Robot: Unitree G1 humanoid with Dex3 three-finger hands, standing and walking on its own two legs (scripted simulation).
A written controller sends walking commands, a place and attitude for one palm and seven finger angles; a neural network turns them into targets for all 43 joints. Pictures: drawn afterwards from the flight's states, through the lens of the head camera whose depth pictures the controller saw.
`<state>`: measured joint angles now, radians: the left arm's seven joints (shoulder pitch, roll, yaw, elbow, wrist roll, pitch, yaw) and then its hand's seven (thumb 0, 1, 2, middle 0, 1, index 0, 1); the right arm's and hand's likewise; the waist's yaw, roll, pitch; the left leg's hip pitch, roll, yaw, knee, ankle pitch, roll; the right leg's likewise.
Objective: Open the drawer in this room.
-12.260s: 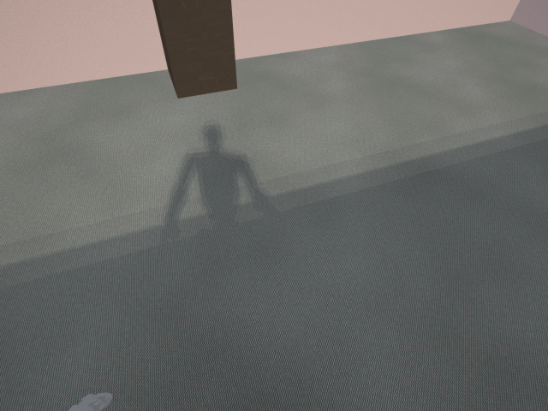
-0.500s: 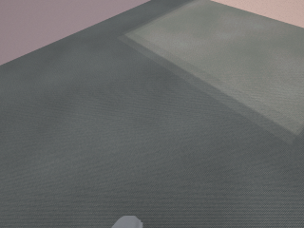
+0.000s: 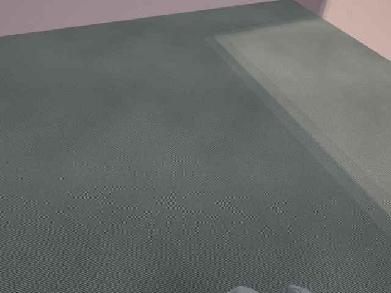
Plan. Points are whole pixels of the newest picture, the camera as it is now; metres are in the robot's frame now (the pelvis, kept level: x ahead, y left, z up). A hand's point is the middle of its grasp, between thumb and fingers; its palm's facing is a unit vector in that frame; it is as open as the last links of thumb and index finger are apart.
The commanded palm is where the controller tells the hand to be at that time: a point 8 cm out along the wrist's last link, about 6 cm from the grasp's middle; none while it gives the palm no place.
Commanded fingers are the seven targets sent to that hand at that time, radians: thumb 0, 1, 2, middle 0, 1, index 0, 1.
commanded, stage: turn or walk to find it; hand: left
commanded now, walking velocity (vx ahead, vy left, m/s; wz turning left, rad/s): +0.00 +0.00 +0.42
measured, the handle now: out of the picture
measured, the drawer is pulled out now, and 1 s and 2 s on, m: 0.00 0.00 0.00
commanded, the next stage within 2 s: none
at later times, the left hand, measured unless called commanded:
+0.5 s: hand out of the picture +0.05 +0.14 -0.14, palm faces +0.18 -0.94 -0.29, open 7.4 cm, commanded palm none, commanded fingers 0.00 0.90 0.90 -0.20 -0.30 -0.20 -0.30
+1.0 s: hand out of the picture -0.17 +0.14 -0.19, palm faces +0.50 -0.83 -0.24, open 7.4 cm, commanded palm none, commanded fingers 0.00 0.90 0.90 -0.20 -0.30 -0.20 -0.30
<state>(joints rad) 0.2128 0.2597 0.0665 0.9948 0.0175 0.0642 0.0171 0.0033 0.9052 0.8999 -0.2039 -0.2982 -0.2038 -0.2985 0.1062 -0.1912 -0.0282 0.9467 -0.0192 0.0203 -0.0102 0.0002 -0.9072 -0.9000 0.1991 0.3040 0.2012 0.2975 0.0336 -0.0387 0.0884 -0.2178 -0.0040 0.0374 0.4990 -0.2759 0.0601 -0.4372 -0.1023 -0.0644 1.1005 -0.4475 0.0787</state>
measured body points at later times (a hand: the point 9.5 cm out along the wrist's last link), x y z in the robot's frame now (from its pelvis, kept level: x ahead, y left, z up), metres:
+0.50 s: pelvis -0.03 -0.07 +0.00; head +0.01 -0.10 +0.44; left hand +0.04 +0.19 -0.12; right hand +0.03 -0.31 -0.17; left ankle -0.04 +0.07 -0.69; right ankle -0.02 -0.15 -0.74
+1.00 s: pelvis -0.07 -0.04 -0.01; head -0.04 +0.00 +0.43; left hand -0.20 +0.18 -0.17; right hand +0.15 -0.22 -0.14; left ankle -0.14 +0.04 -0.74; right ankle -0.02 -0.15 -0.74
